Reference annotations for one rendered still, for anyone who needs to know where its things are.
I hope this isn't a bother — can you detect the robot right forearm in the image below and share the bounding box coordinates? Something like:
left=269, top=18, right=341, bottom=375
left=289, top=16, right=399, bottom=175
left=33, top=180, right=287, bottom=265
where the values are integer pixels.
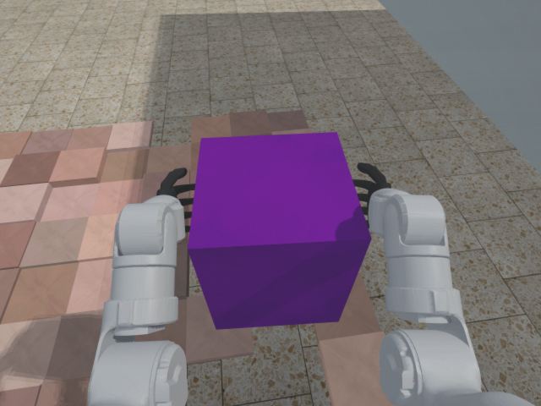
left=369, top=189, right=481, bottom=387

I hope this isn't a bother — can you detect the left robot upper arm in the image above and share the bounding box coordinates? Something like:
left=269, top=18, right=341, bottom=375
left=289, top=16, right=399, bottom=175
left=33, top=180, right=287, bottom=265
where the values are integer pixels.
left=89, top=340, right=188, bottom=406

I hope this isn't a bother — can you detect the right robot hand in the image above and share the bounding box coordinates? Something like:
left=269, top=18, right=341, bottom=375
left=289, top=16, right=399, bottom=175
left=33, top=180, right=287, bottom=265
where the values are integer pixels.
left=352, top=162, right=391, bottom=228

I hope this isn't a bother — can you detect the left robot hand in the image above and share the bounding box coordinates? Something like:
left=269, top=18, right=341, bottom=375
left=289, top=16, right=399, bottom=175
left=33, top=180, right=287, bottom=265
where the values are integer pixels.
left=156, top=167, right=195, bottom=233

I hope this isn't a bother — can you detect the robot left forearm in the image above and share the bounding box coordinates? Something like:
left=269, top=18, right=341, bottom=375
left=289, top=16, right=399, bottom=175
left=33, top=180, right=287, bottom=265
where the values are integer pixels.
left=88, top=195, right=186, bottom=406

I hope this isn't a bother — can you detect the carton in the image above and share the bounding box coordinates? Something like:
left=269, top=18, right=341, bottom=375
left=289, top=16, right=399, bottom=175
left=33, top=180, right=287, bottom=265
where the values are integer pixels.
left=188, top=132, right=371, bottom=330

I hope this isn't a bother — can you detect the right robot upper arm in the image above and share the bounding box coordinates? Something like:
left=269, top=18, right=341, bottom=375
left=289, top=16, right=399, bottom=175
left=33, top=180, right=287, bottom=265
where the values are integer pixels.
left=380, top=329, right=535, bottom=406

